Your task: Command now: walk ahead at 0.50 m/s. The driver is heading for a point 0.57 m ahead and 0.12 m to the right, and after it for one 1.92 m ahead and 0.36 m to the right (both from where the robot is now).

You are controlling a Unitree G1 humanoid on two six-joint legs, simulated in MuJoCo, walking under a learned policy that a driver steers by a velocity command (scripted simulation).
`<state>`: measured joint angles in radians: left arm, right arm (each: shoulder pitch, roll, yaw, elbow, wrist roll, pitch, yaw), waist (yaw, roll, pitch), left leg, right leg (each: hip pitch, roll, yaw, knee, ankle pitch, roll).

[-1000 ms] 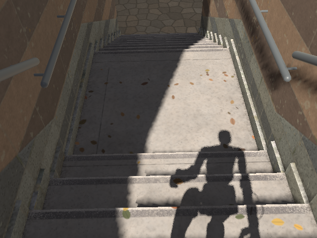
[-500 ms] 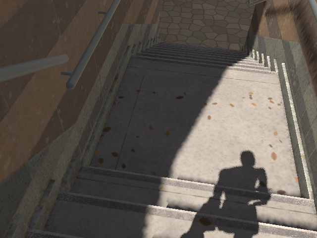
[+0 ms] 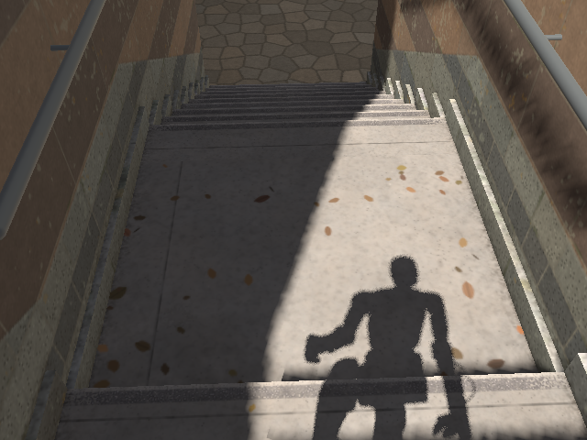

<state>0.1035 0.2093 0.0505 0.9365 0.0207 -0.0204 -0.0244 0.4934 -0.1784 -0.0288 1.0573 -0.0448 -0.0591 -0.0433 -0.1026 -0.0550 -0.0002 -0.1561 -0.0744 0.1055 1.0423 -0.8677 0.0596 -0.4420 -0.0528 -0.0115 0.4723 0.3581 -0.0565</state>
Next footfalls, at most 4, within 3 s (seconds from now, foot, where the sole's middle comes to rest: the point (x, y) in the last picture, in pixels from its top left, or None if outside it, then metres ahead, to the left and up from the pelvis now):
0.04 right None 0.17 -0.09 -0.84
0.60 left None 0.48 0.10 -1.01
1.22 right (347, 434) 0.70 -0.20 -1.18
1.92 left None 0.57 0.17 -1.02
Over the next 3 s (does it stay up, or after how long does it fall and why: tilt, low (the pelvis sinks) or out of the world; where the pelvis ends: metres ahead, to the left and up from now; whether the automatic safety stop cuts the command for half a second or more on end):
stays up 0.72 0.06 -0.41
